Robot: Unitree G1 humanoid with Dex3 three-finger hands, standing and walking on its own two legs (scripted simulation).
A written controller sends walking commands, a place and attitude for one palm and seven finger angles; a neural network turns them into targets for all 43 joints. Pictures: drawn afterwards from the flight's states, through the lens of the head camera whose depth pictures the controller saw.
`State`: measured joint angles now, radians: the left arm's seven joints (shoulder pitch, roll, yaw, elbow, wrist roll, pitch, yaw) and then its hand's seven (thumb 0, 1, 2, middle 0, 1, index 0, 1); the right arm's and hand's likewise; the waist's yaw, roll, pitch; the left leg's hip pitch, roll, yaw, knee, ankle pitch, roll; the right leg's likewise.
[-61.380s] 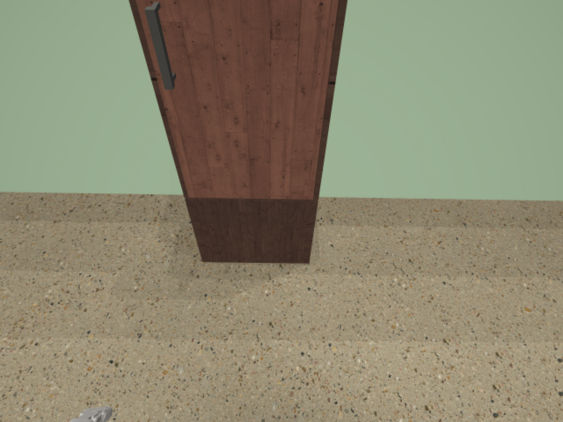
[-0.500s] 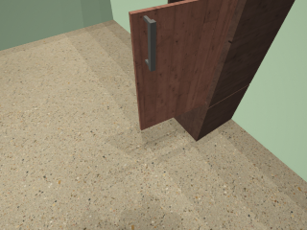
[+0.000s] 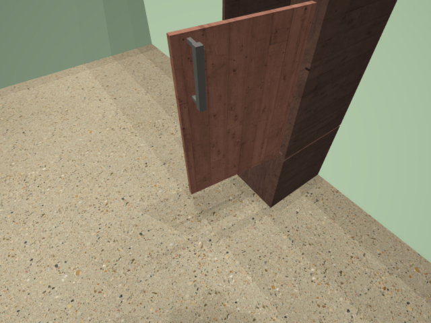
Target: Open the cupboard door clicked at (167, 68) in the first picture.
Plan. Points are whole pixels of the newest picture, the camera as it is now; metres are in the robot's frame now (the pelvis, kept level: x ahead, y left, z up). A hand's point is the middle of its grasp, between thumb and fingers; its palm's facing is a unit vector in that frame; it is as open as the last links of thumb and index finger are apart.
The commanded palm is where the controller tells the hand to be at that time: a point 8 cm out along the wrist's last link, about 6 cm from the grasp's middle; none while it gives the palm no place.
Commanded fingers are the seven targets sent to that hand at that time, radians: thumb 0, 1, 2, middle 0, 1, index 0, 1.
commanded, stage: look to check the result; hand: left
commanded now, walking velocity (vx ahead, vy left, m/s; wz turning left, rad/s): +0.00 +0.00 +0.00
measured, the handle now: (196, 76) +0.61 +0.07 +0.15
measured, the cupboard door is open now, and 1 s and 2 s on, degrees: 83 83 83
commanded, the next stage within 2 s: stand and wait in 0.54 s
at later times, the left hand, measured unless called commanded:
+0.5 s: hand out of the picture +0.04 +0.19 -0.16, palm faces +0.01 -0.96 -0.27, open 7.4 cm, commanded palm none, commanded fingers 0.00 0.90 0.90 -0.20 -0.30 -0.20 -0.30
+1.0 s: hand out of the picture +0.08 +0.20 -0.16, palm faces -0.02 -0.95 -0.30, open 7.4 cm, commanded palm none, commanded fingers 0.00 0.90 0.90 -0.20 -0.30 -0.20 -0.30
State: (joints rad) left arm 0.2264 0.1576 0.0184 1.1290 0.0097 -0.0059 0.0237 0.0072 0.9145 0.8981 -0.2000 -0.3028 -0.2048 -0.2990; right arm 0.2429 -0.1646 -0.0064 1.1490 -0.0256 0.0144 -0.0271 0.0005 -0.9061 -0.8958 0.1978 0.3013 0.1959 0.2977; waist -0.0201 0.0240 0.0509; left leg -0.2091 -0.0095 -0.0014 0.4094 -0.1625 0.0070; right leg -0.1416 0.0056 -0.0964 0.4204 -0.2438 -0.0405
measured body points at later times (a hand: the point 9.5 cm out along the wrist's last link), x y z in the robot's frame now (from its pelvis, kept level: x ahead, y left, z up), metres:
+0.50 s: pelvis +0.01 -0.01 +0.00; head +0.03 -0.03 +0.45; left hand +0.04 +0.24 -0.14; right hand +0.06 -0.27 -0.16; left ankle +0.04 +0.11 -0.74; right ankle -0.01 -0.09 -0.74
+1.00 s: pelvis +0.02 -0.02 +0.00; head +0.04 -0.03 +0.45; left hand +0.08 +0.25 -0.14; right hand +0.07 -0.29 -0.15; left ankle +0.04 +0.11 -0.74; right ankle -0.01 -0.09 -0.74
